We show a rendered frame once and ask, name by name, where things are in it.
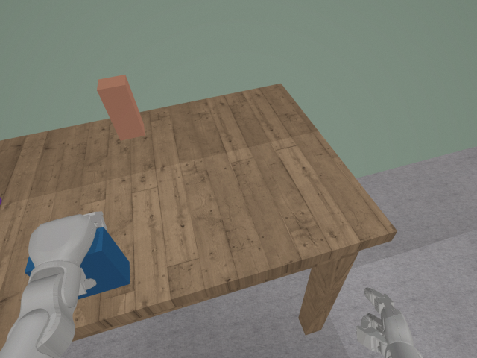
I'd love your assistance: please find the robot left hand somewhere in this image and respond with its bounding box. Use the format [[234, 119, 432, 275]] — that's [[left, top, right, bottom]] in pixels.
[[28, 211, 107, 296]]

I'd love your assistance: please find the table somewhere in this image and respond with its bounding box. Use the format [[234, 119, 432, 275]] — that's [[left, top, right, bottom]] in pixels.
[[0, 84, 397, 351]]

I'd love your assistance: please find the left robot forearm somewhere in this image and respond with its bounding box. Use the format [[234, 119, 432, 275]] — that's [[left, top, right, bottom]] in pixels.
[[0, 261, 81, 358]]

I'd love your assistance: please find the right robot forearm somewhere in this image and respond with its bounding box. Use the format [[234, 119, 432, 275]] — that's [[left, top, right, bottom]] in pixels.
[[385, 342, 423, 358]]

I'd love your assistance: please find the sponge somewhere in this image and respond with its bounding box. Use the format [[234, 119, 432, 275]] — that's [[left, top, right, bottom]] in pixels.
[[25, 227, 130, 299]]

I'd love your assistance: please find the robot right hand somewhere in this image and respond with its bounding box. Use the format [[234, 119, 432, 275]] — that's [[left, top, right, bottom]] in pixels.
[[356, 288, 414, 357]]

